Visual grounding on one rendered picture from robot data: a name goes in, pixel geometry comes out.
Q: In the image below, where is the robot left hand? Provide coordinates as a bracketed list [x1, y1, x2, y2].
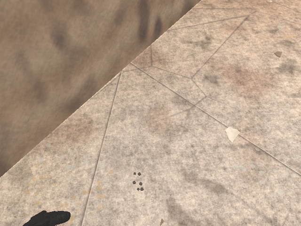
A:
[23, 210, 71, 226]

